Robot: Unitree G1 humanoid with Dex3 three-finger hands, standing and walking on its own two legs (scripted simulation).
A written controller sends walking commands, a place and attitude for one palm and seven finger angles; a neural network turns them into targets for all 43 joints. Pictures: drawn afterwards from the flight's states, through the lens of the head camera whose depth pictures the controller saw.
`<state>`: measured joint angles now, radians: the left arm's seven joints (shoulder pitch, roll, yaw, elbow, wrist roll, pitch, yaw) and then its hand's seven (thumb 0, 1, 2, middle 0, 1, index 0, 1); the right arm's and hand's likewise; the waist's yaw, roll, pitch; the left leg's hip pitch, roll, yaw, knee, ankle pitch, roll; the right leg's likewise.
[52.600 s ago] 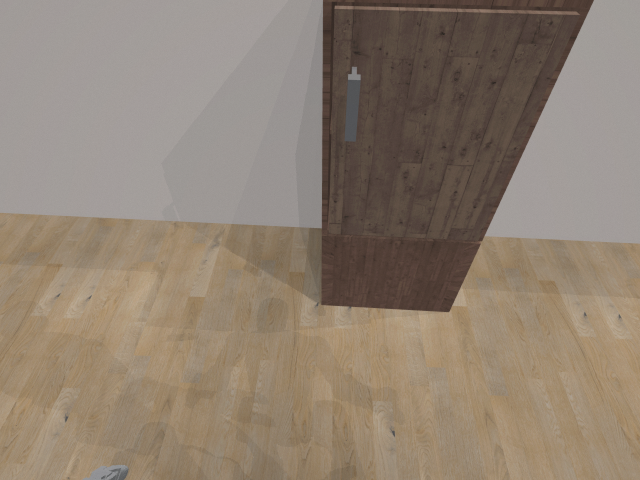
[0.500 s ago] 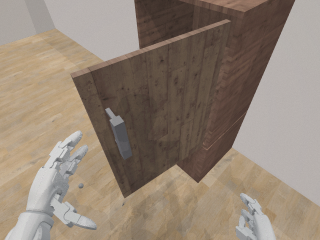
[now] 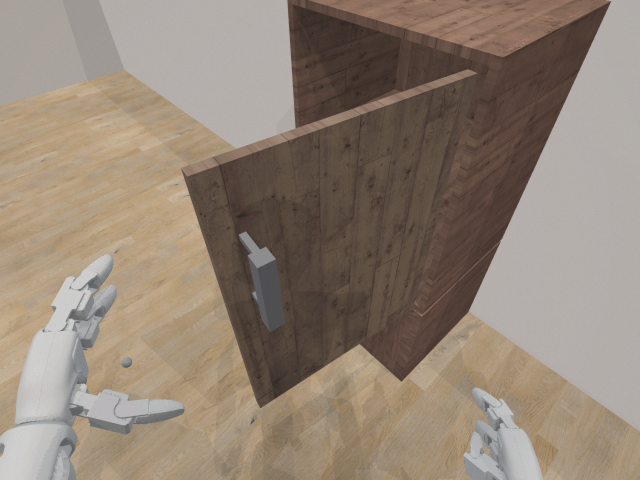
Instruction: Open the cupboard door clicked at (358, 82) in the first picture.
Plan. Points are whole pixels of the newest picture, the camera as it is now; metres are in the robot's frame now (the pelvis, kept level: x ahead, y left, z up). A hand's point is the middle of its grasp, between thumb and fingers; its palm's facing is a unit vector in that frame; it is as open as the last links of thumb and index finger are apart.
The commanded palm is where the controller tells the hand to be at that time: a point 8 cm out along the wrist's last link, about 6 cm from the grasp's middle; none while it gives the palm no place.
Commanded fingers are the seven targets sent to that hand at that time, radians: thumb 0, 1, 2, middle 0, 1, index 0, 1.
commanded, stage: draw the hand back to the body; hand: left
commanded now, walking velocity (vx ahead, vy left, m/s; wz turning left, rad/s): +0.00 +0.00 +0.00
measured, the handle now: (260, 281) +0.34 +0.12 +0.08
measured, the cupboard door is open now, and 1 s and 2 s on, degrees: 81 81 81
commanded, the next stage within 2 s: step back with the hand held close in 0.92 s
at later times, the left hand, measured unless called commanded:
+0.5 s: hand (91, 313) +0.22 +0.26 +0.16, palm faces +0.41 -0.82 -0.41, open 9.6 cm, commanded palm +0.17 +0.30 +0.17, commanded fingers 0.00 0.87 0.88 -0.20 -0.30 -0.20 -0.30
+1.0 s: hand (96, 315) +0.22 +0.25 +0.16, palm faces +0.43 -0.81 -0.40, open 7.4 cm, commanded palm +0.17 +0.29 +0.18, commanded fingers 0.00 0.90 0.90 -0.20 -0.30 -0.20 -0.30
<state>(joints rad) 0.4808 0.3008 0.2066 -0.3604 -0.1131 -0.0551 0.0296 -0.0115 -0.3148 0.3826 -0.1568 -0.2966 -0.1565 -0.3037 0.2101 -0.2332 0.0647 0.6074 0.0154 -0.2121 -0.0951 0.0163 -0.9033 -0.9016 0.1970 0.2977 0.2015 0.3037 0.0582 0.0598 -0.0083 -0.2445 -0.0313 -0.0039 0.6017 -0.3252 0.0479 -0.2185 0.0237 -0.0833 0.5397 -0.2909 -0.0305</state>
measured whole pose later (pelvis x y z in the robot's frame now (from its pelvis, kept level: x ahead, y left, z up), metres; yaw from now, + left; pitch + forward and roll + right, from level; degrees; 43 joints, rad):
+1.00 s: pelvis +0.02 -0.01 +0.01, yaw -1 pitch -4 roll -1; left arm 0.44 0.34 0.32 -0.34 -0.07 -0.08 0.11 0.01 0.89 0.90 -0.21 -0.30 -0.21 -0.30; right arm 0.18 -0.23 0.03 0.66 0.01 -0.08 -0.06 0.01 -0.90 -0.90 0.20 0.30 0.20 0.30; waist 0.07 0.08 0.03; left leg -0.06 -0.02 0.01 0.39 -0.25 0.04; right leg -0.05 0.04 -0.06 0.35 -0.22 -0.04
